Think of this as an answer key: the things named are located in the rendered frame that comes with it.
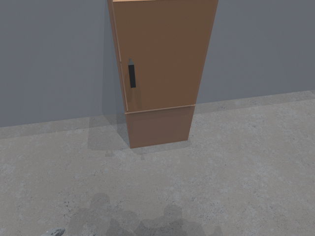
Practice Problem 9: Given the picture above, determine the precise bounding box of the handle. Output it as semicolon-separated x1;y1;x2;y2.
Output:
128;59;136;88

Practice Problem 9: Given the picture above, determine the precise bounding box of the cupboard door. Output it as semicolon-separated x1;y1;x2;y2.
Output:
113;0;216;112

